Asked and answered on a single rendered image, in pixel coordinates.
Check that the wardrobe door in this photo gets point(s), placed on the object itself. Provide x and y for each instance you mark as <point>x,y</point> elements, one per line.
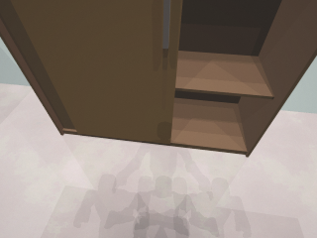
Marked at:
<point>107,63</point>
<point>16,30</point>

